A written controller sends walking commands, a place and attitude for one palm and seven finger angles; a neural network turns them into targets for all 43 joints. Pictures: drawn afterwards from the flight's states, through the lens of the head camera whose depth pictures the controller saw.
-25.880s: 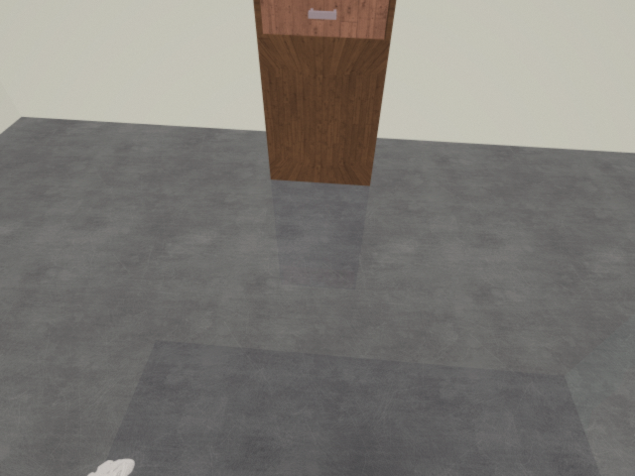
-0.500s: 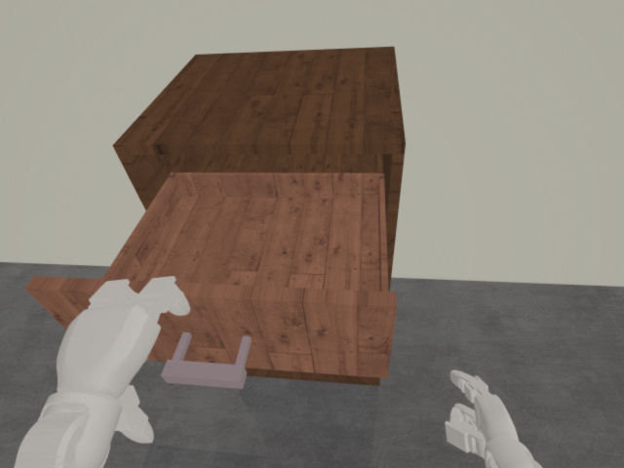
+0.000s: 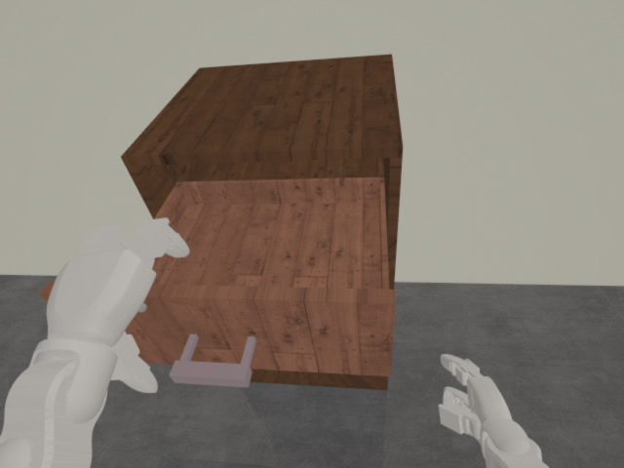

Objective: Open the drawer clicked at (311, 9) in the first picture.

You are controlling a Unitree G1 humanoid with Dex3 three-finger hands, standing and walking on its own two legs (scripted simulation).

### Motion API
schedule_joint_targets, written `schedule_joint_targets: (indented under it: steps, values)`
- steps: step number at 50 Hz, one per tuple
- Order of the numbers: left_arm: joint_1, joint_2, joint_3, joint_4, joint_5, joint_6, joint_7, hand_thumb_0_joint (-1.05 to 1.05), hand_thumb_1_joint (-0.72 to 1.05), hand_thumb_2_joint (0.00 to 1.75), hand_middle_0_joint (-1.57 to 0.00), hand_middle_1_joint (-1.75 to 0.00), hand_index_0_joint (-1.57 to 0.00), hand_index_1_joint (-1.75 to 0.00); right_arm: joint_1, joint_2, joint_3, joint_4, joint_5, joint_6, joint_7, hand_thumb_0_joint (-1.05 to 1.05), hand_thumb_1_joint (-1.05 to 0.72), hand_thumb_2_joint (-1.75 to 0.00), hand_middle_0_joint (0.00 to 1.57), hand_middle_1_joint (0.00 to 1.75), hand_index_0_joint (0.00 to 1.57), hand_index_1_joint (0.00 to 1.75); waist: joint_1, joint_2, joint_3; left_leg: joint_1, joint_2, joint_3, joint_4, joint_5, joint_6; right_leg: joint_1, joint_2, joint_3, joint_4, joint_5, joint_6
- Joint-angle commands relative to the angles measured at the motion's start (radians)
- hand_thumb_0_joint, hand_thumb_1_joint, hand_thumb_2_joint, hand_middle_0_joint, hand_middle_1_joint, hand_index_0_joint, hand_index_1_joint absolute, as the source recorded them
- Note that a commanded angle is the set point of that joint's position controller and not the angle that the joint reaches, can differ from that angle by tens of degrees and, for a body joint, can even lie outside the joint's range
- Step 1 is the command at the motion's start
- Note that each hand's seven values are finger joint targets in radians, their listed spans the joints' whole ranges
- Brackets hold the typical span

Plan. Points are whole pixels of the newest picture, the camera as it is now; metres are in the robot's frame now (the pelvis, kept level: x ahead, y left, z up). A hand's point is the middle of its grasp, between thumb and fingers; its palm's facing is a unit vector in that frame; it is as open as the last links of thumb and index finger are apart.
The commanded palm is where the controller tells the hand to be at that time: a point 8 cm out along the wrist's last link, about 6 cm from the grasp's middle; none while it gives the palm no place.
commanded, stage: lift the hand off the handle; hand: left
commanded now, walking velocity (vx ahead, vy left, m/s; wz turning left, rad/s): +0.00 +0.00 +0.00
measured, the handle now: (216, 358) +0.24 +0.19 +0.03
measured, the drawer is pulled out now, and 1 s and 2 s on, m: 0.30 0.30 0.30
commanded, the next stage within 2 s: draw the hand back to the body in 0.02 s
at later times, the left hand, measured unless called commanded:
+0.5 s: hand (126, 334) +0.19 +0.22 +0.16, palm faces +0.12 -0.08 -0.99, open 13.9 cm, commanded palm +0.15 +0.23 +0.22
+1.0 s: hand (127, 291) +0.21 +0.21 +0.20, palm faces +0.41 -0.84 -0.35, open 13.0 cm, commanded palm +0.16 +0.26 +0.22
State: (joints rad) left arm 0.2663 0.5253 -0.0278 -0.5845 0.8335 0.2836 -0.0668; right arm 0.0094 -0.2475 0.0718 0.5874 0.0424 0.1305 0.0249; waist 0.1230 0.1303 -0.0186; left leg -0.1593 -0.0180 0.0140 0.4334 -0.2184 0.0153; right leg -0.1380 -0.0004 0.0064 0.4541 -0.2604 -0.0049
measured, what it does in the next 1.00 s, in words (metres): stands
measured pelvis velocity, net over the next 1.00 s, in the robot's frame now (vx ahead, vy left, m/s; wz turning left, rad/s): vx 0.03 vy -0.01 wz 0.01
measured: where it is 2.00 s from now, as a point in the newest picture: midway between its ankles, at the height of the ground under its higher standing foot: outside the picture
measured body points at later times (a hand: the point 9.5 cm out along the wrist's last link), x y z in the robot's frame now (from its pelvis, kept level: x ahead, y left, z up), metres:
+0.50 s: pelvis +0.00 -0.02 +0.00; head -0.02 -0.07 +0.44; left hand +0.18 +0.22 +0.21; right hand +0.24 -0.21 -0.09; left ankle +0.01 +0.11 -0.74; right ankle -0.01 -0.12 -0.74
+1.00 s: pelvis +0.03 -0.01 +0.00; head +0.01 -0.01 +0.45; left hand +0.18 +0.26 +0.22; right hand +0.22 -0.20 -0.07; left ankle +0.01 +0.11 -0.74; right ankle -0.01 -0.12 -0.74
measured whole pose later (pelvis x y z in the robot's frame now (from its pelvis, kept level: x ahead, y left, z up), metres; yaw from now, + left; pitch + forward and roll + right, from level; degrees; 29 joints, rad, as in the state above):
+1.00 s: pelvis +0.03 -0.01 +0.00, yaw +0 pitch -3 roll +0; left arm 0.47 0.34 0.29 -0.64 -0.04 -0.11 0.12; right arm 0.20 -0.19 0.06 0.60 0.01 -0.15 -0.07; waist 0.06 0.02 0.00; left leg -0.15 0.00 0.00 0.49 -0.29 0.00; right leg -0.10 0.02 -0.01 0.45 -0.30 -0.02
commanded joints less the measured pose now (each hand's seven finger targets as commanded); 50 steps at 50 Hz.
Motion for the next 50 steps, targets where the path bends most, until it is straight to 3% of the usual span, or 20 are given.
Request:
schedule_joint_targets:
  steps: [1, 5, 7, 10, 11, 20, 21, 24, 26, 27, 35, 36, 37, 38, 40, 41, 42, 43, 47, 50]
  values:
    - [-0.146, 0.180, 0.151, -0.208, -0.008, -0.022, 0.022, 0.00, -0.50, 0.30, -0.30, -1.20, -0.30, -1.20, -0.235, -0.084, -0.037, -0.191, 0.012, -0.054, 0.003, 0.00, -0.90, -0.90, 0.20, 0.30, 0.20, 0.30, -0.010, -0.062, -0.110, 0.017, 0.036, -0.015, -0.053, 0.151, -0.001, 0.020, 0.018, -0.009, -0.066, 0.128, -0.013]
    - [-0.090, 0.196, 0.168, -0.199, 0.011, -0.043, 0.031, 0.00, -0.50, 0.30, -0.30, -1.20, -0.30, -1.20, -0.200, -0.083, -0.036, -0.189, -0.002, -0.053, 0.001, 0.00, -0.90, -0.90, 0.20, 0.30, 0.20, 0.30, 0.003, -0.109, -0.130, 0.037, 0.022, -0.009, -0.030, 0.178, 0.002, 0.005, 0.008, 0.006, -0.074, 0.142, -0.009]
    - [-0.138, 0.214, 0.188, -0.249, 0.013, -0.057, 0.044, 0.00, -0.50, 0.30, -0.30, -1.20, -0.30, -1.20, -0.204, -0.078, -0.029, -0.205, -0.007, -0.066, 0.000, 0.00, -0.90, -0.90, 0.20, 0.30, 0.20, 0.30, 0.012, -0.062, -0.161, 0.033, 0.020, -0.014, -0.021, 0.158, 0.002, 0.017, 0.003, 0.008, -0.068, 0.122, -0.016]
    - [-0.071, 0.223, 0.216, -0.169, 0.004, -0.069, 0.052, 0.00, -0.50, 0.30, -0.30, -1.20, -0.30, -1.20, -0.184, -0.081, -0.038, -0.181, -0.007, -0.065, -0.006, 0.00, -0.90, -0.90, 0.20, 0.30, 0.20, 0.30, 0.002, -0.092, -0.093, 0.031, 0.017, -0.011, -0.015, 0.141, 0.001, -0.031, 0.002, 0.021, -0.090, 0.099, -0.010]
    - [-0.109, 0.273, 0.271, -0.182, -0.025, -0.076, 0.056, 0.00, -0.50, 0.30, -0.30, -1.20, -0.30, -1.20, -0.197, -0.090, -0.039, -0.182, 0.005, -0.073, -0.011, 0.00, -0.90, -0.90, 0.20, 0.30, 0.20, 0.30, -0.010, -0.050, -0.090, 0.019, 0.022, -0.011, -0.017, 0.108, -0.002, -0.024, 0.003, 0.027, -0.091, 0.081, -0.015]
    - [0.033, 0.260, 0.277, -0.196, -0.065, -0.131, 0.030, 0.00, -0.50, 0.30, -0.30, -1.20, -0.30, -1.20, -0.154, -0.101, -0.050, -0.201, -0.005, -0.103, -0.023, 0.00, -0.90, -0.90, 0.20, 0.30, 0.20, 0.30, -0.007, -0.099, -0.117, 0.027, 0.010, -0.009, 0.015, 0.153, 0.006, -0.021, -0.015, 0.021, -0.078, 0.173, 0.003]
    - [0.037, 0.290, 0.318, -0.223, -0.100, -0.141, 0.035, 0.00, -0.50, 0.30, -0.30, -1.20, -0.30, -1.20, -0.174, -0.107, -0.048, -0.209, 0.009, -0.116, -0.028, 0.00, -0.90, -0.90, 0.20, 0.30, 0.20, 0.30, -0.016, -0.050, -0.111, 0.018, 0.018, -0.005, 0.021, 0.121, 0.001, -0.024, -0.014, 0.028, -0.077, 0.162, -0.002]
    - [0.101, 0.277, 0.325, -0.194, -0.084, -0.161, 0.044, 0.00, -0.50, 0.30, -0.30, -1.20, -0.30, -1.20, -0.132, -0.104, -0.051, -0.199, -0.007, -0.110, -0.027, 0.00, -0.90, -0.90, 0.20, 0.30, 0.20, 0.30, -0.011, -0.127, -0.072, 0.002, 0.013, -0.010, 0.026, 0.128, 0.003, -0.053, -0.016, 0.020, -0.082, 0.150, 0.005]
    - [0.059, 0.308, 0.368, -0.219, -0.107, -0.179, 0.062, 0.00, -0.50, 0.30, -0.30, -1.20, -0.30, -1.20, -0.150, -0.106, -0.053, -0.203, 0.002, -0.123, -0.029, 0.00, -0.90, -0.90, 0.20, 0.30, 0.20, 0.30, -0.018, -0.064, -0.058, -0.002, 0.019, -0.009, 0.030, 0.093, -0.001, -0.066, -0.014, 0.027, -0.084, 0.119, -0.003]
    - [0.058, 0.314, 0.375, -0.223, -0.089, -0.184, 0.071, 0.00, -0.50, 0.30, -0.30, -1.20, -0.30, -1.20, -0.126, -0.100, -0.051, -0.207, -0.010, -0.124, -0.028, 0.00, -0.90, -0.90, 0.20, 0.30, 0.20, 0.30, -0.001, -0.077, -0.101, 0.005, 0.016, -0.014, 0.035, 0.107, 0.000, -0.055, -0.018, 0.016, -0.075, 0.114, -0.003]
    - [0.116, 0.295, 0.372, -0.166, -0.117, -0.196, 0.082, 0.00, -0.50, 0.30, -0.30, -1.20, -0.30, -1.20, -0.105, -0.108, -0.067, -0.201, -0.006, -0.127, -0.031, 0.00, -0.90, -0.90, 0.20, 0.30, 0.20, 0.30, -0.010, -0.088, -0.102, 0.008, 0.015, -0.010, 0.036, 0.130, 0.003, -0.059, -0.020, 0.000, -0.064, 0.151, 0.006]
    - [0.101, 0.309, 0.389, -0.187, -0.140, -0.194, 0.079, 0.00, -0.50, 0.30, -0.30, -1.20, -0.30, -1.20, -0.135, -0.111, -0.066, -0.205, 0.009, -0.135, -0.034, 0.00, -0.90, -0.90, 0.20, 0.30, 0.20, 0.30, -0.021, -0.035, -0.087, 0.000, 0.021, -0.011, 0.035, 0.109, -0.003, -0.063, -0.015, 0.009, -0.063, 0.139, -0.003]
    - [-0.012, -0.116, 0.320, -0.248, -0.802, -0.315, 0.118, 0.00, -0.47, 0.32, -0.30, -1.18, -0.30, -1.18, -0.023, -0.019, -0.064, -0.236, -0.002, -0.209, -0.057, 0.00, -0.90, -0.90, 0.20, 0.30, 0.20, 0.30, -0.117, -0.153, -0.027, 0.089, 0.044, 0.003, 0.033, 0.044, 0.023, -0.084, 0.007, -0.044, -0.082, 0.121, -0.013]
    - [0.115, -0.004, 0.378, -0.139, -0.803, -0.357, 0.152, 0.00, -0.43, 0.33, -0.29, -1.15, -0.29, -1.15, 0.003, -0.052, -0.062, -0.201, -0.012, -0.249, -0.075, 0.00, -0.90, -0.90, 0.20, 0.30, 0.20, 0.30, -0.096, -0.216, -0.007, 0.080, 0.065, -0.014, 0.014, 0.018, 0.019, -0.094, 0.000, -0.040, -0.075, 0.075, -0.011]
    - [0.157, -0.004, 0.417, -0.205, -0.863, -0.392, 0.171, 0.00, -0.36, 0.36, -0.29, -1.11, -0.29, -1.11, 0.001, -0.058, -0.066, -0.189, -0.016, -0.266, -0.090, 0.00, -0.90, -0.90, 0.20, 0.30, 0.20, 0.30, -0.077, -0.216, -0.031, 0.080, 0.059, -0.018, -0.006, 0.023, 0.012, -0.069, -0.008, -0.044, -0.098, 0.055, -0.007]
    - [0.116, 0.062, 0.471, -0.255, -0.880, -0.418, 0.187, 0.00, -0.32, 0.37, -0.29, -1.09, -0.29, -1.09, -0.015, -0.072, -0.070, -0.175, -0.017, -0.289, -0.099, 0.00, -0.90, -0.90, 0.20, 0.30, 0.20, 0.30, -0.074, -0.136, -0.047, 0.081, 0.059, -0.013, -0.002, 0.021, 0.008, -0.055, -0.012, -0.023, -0.088, 0.064, -0.010]
    - [0.068, 0.039, 0.456, -0.335, -0.878, -0.446, 0.196, 0.00, -0.29, 0.39, -0.29, -1.07, -0.29, -1.07, 0.001, -0.052, -0.061, -0.191, -0.026, -0.312, -0.103, 0.00, -0.90, -0.90, 0.20, 0.30, 0.20, 0.30, -0.060, -0.105, -0.121, 0.099, 0.055, -0.012, -0.004, 0.057, 0.008, -0.021, -0.022, -0.031, -0.081, 0.084, -0.011]
    - [0.119, 0.031, 0.461, -0.282, -0.882, -0.453, 0.206, 0.00, -0.26, 0.40, -0.28, -1.04, -0.28, -1.04, 0.011, -0.047, -0.060, -0.175, -0.032, -0.324, -0.109, 0.00, -0.90, -0.90, 0.20, 0.30, 0.20, 0.30, -0.061, -0.122, -0.097, 0.095, 0.057, -0.010, -0.004, 0.074, 0.007, -0.030, -0.020, -0.034, -0.077, 0.099, -0.011]
    - [0.124, -0.009, 0.442, -0.263, -0.889, -0.462, 0.214, 0.00, -0.12, 0.47, -0.27, -0.95, -0.27, -0.95, 0.022, -0.045, -0.054, -0.146, -0.032, -0.344, -0.106, 0.00, -0.90, -0.90, 0.20, 0.30, 0.20, 0.30, -0.059, 0.020, -0.008, 0.049, 0.058, -0.013, -0.023, 0.121, -0.009, -0.028, -0.022, -0.032, -0.085, 0.143, -0.027]
    - [0.139, -0.038, 0.420, -0.243, -0.894, -0.463, 0.204, 0.00, -0.01, 0.51, -0.26, -0.88, -0.26, -0.88, 0.038, -0.050, -0.059, -0.137, -0.032, -0.339, -0.094, 0.00, -0.90, -0.90, 0.20, 0.30, 0.20, 0.30, -0.062, 0.029, -0.004, 0.048, 0.066, -0.021, -0.024, 0.193, -0.013, -0.014, -0.020, -0.043, -0.068, 0.197, -0.027]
